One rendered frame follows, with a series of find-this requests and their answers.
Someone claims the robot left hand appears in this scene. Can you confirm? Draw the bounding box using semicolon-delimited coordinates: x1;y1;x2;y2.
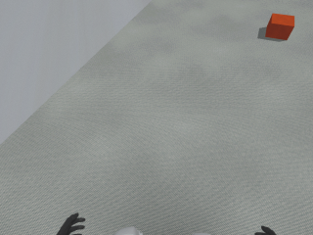
57;212;86;235

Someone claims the robot right hand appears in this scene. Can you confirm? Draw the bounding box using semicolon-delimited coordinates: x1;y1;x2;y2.
254;225;276;235

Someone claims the carton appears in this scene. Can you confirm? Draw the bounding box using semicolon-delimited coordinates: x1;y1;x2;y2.
265;13;294;40

